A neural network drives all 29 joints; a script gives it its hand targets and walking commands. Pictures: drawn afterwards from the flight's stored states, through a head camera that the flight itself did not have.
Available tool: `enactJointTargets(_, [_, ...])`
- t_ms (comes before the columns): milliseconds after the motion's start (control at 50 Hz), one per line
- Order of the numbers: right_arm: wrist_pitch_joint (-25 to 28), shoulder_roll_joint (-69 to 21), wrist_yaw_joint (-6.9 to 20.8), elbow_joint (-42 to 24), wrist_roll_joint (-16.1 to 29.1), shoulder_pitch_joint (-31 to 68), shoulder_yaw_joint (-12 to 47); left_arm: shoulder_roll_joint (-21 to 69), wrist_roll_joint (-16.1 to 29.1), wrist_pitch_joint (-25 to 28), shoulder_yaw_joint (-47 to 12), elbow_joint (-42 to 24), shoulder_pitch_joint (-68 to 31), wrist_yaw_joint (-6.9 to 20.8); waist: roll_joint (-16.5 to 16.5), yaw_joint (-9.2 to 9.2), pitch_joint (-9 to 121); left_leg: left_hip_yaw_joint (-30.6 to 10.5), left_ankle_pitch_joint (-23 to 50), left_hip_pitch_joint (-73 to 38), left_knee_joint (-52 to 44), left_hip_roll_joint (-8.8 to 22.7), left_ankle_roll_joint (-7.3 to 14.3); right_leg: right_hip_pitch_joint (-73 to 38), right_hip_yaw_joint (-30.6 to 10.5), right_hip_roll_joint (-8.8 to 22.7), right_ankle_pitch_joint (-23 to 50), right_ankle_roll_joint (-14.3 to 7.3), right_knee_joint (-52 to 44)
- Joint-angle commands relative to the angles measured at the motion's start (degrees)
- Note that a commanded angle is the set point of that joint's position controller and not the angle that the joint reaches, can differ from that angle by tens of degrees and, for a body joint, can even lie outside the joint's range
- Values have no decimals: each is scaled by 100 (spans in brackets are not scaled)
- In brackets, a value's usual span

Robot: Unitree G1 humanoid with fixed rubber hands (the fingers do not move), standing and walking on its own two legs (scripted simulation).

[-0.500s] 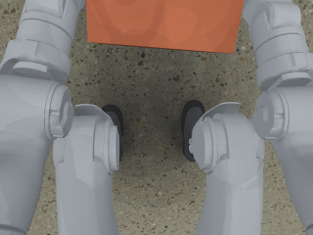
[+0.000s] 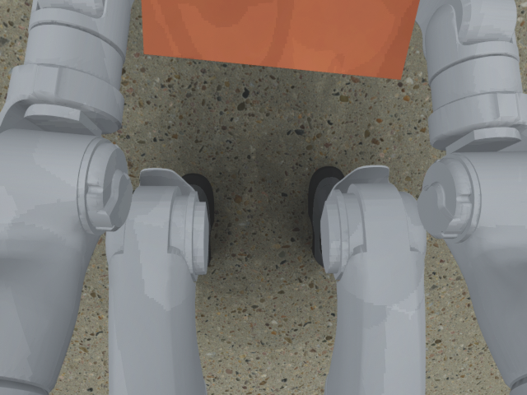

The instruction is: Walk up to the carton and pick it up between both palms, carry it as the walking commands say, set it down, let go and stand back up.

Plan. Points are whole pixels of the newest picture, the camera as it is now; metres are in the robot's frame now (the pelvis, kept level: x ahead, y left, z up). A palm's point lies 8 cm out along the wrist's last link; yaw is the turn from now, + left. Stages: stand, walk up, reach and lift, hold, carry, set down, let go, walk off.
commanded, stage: reach and lift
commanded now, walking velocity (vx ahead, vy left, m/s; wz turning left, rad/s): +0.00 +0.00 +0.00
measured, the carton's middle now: out of the picture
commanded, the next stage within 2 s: none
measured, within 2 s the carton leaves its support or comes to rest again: neither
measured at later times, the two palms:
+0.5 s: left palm out of the picture +0.57 +0.13 -0.10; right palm out of the picture +0.55 -0.18 -0.11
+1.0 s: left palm out of the picture +0.55 +0.13 -0.03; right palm out of the picture +0.53 -0.18 -0.04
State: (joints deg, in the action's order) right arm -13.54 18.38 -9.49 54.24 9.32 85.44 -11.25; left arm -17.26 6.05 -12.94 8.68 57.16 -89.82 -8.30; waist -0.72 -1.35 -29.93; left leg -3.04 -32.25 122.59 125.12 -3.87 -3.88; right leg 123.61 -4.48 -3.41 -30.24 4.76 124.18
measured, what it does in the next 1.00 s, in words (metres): rises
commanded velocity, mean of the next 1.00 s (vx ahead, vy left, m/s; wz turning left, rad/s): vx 0.00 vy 0.00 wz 0.00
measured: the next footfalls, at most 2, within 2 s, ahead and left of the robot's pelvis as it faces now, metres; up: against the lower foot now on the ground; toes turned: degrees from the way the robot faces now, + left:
none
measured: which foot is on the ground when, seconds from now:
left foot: down 0.00-1.00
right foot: down 0.00-1.00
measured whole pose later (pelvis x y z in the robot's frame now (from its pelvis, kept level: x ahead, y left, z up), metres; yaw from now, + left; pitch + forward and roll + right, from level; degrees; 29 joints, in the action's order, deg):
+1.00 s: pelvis -0.02 +0.00 +0.08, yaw +0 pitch +27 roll +0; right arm -23.8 11.0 -6.0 36.1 -2.4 79.3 -22.6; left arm -11.5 -3.7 -23.7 19.7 38.3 -82.9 -4.0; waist -0.4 -1.6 -30.0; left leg -4.6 -28.8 107.9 109.4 -5.5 -4.5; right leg 108.7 -4.9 -4.8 -27.1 4.8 108.5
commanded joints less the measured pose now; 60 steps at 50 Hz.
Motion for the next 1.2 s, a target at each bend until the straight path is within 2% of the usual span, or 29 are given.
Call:
enactJointTargets(0, [131, -5578, 1913, -1874, 273, 4476, 1895, 5859, 316, -14, -1442, -1283, -3432, 1818, 260, -230, 10729, 958, 1263, -3470, -1164, -272, 352, -4008, 1298, -237, 1225, -247, -1116])
enactJointTargets(100, [-26, -6104, 1886, -2328, 537, 4622, 2219, 5802, 323, -141, -1670, -1820, -3459, 1894, 159, 197, 11725, 1087, 1773, -3454, -1167, -294, 340, -4722, 1143, -304, 2031, -213, -1049])
enactJointTargets(180, [-29, -6033, 1840, -2787, 428, 4707, 2373, 5784, 357, -218, -1753, -1912, -3497, 1935, 440, 89, 11965, 1079, 1928, -3515, -1279, -379, 315, -4929, 1203, -405, 2178, -171, -1208])
enactJointTargets(200, [-95, -5950, 1815, -2573, 357, 4678, 2134, 5962, 486, -246, -1918, -2143, -3755, 1960, 144, -201, 12252, 1035, 1924, -3697, -1311, -304, 309, -5000, 1181, -370, 2180, -255, -1208])
enactJointTargets(260, [-222, -6274, 1824, -2550, 366, 4420, 2286, 6036, 484, -280, -1984, -2629, -3883, 1888, 70, -1, 12710, 1138, 2084, -4170, -1313, -399, 213, -5382, 1105, -398, 2190, -250, -1341])
enactJointTargets(280, [-296, -5914, 1847, -1922, 81, 4134, 1969, 5793, 236, -351, -1610, -1888, -3580, 1913, 198, -104, 11598, 1007, 1634, -3722, -1431, -297, 282, -4390, 1202, -330, 1660, -227, -1406])
enactJointTargets(340, [-290, -6206, 2001, -2679, 261, 4370, 2149, 6103, 233, -414, -1900, -2357, -3365, 1923, -166, 120, 12272, 937, 2097, -4509, -1649, -390, 259, -4434, 1259, -387, 1981, -242, -1365])
enactJointTargets(380, [-305, -6014, 2017, -2627, 254, 4513, 2107, 5879, 133, -466, -1987, -2273, -3390, 1848, -317, -32, 12678, 961, 2181, -4955, -1590, -334, 273, -4373, 1368, -405, 1975, -189, -1331])
enactJointTargets(400, [-410, -5920, 1999, -1966, -104, 4026, 1856, 6168, -15, -500, -1539, -1860, -3033, 1925, 53, -204, 11830, 901, 2097, -4224, -1584, -378, 242, -4359, 1337, -358, 1901, -221, -1431])
enactJointTargets(420, [-437, -6367, 2024, -1995, -36, 3737, 1930, 6164, 132, -468, -1677, -2092, -3042, 1977, 139, -22, 12083, 1054, 2090, -4121, -1600, -396, 234, -4765, 1213, -401, 2038, -252, -1553])
enactJointTargets(440, [-374, -6337, 1988, -2817, 252, 4440, 2348, 6212, 325, -486, -1981, -2644, -3401, 1963, 38, -129, 13037, 1005, 2230, -4566, -1647, -354, 278, -5152, 1303, -409, 2230, -187, -1518])
enactJointTargets(500, [-459, -6086, 1976, -2764, 159, 4159, 2206, 6080, 459, -528, -2100, -2709, -3743, 1890, 180, -334, 13132, 942, 2341, -4834, -1680, -360, 238, -5108, 1337, -395, 2287, -214, -1522])
enactJointTargets(520, [-472, -6602, 1953, -2860, 271, 4192, 2452, 6379, 392, -548, -2062, -2764, -3385, 1886, 80, 55, 13362, 1002, 2595, -4936, -1841, -464, 227, -5450, 1258, -452, 2467, -179, -1704])
enactJointTargets(540, [-459, -6376, 1940, -2814, 126, 4030, 2206, 6380, 359, -580, -2074, -2465, -3321, 1856, 205, -167, 13136, 898, 2438, -4971, -1811, -452, 261, -4980, 1329, -441, 2301, -184, -1612])
enactJointTargets(560, [-465, -6162, 1977, -2155, -105, 3924, 1889, 6239, -33, -612, -1682, -1996, -3145, 1901, -312, -81, 11945, 1007, 1728, -4213, -1863, -377, 209, -4306, 1219, -445, 1627, -238, -1797])
enactJointTargets(620, [-440, -6326, 1973, -3322, 212, 4941, 2430, 6481, 138, -659, -1829, -2477, -3347, 1918, -19, 77, 13227, 1046, 2021, -4685, -1971, -472, 248, -5452, 1224, -430, 1988, -172, -1869])
enactJointTargets(660, [-536, -6177, 1929, -3163, 18, 4633, 2229, 6362, 38, -742, -1611, -2084, -3086, 1939, 325, -197, 12968, 968, 1886, -4784, -1956, -441, 298, -5105, 1333, -426, 1717, -155, -1918])
enactJointTargets(680, [-576, -6741, 1953, -2909, 57, 4433, 2307, 6521, 75, -696, -1796, -2534, -3427, 1936, 158, 17, 13187, 1049, 1933, -4727, -2053, -526, 289, -5327, 1250, -467, 1831, -170, -2014])
enactJointTargets(740, [-699, -6515, 2020, -2600, 4, 4359, 2149, 6336, 184, -785, -1897, -2352, -3566, 1985, 64, -188, 12942, 965, 1555, -4775, -2200, -434, 234, -4969, 1297, -436, 1578, -224, -2170])
enactJointTargets(840, [-802, -6765, 2114, -2787, 9, 4474, 2159, 6457, -11, -885, -1784, -2523, -3434, 1981, -145, -32, 13089, 889, 1572, -5297, -2509, -491, 252, -4915, 1332, -483, 1453, -216, -2278])
enactJointTargets(880, [-861, -6714, 2181, -2390, -191, 4017, 2034, 6502, 63, -857, -1760, -2507, -3390, 2057, 141, -313, 13027, 827, 1333, -5063, -2605, -486, 280, -5001, 1408, -489, 1305, -259, -2448])
enactJointTargets(900, [-845, -6759, 2159, -2535, -149, 4197, 2070, 6540, -44, -902, -1716, -2303, -3112, 2096, -63, -50, 12901, 942, 1503, -4905, -2585, -524, 273, -5098, 1319, -448, 1424, -205, -2410])
enactJointTargets(920, [-864, -6941, 2101, -2812, -163, 3905, 2191, 6644, 186, -823, -1896, -2792, -3343, 2131, 236, -161, 13523, 1023, 1855, -4904, -2499, -561, 250, -5760, 1203, -525, 1849, -229, -2494])
enactJointTargets(940, [-903, -6758, 2103, -2730, -103, 3941, 2095, 6645, 74, -902, -1795, -2723, -3266, 2125, -33, -259, 13597, 926, 1910, -5251, -2611, -510, 301, -5578, 1321, -476, 1851, -187, -2488])
enactJointTargets(960, [-823, -6827, 2095, -2807, -104, 4242, 2138, 6701, -90, -956, -1585, -2007, -2864, 2088, 64, -13, 13243, 1037, 1567, -4804, -2607, -522, 253, -5566, 1221, -536, 1541, -170, -2661])
enactJointTargets(1020, [-936, -6929, 2051, -3263, 71, 4074, 2466, 6729, 309, -939, -2281, -3350, -3570, 2099, -96, -208, 14539, 975, 2015, -5553, -2739, -547, 233, -6253, 1187, -523, 2132, -228, -2701])
enactJointTargets(1060, [-981, -6926, 2065, -3027, 84, 4298, 2522, 6592, 22, -1056, -1846, -2390, -2784, 2141, 103, 192, 13449, 1005, 1615, -5215, -2810, -547, 304, -5904, 1096, -504, 1524, -135, -2788])
enactJointTargets(1140, [-1010, -7032, 2042, -2986, -15, 3924, 2432, 6587, 237, -971, -2181, -3036, -3390, 2097, 220, -251, 13883, 824, 1983, -5702, -3014, -569, 291, -5976, 1247, -543, 1972, -143, -2843])
enactJointTargets(1180, [-1020, -7138, 2049, -3151, 78, 4203, 2498, 6790, 169, -1001, -1989, -2778, -3167, 2088, 288, -18, 13996, 928, 1732, -5703, -3051, -568, 298, -6199, 1166, -544, 1647, -150, -3005])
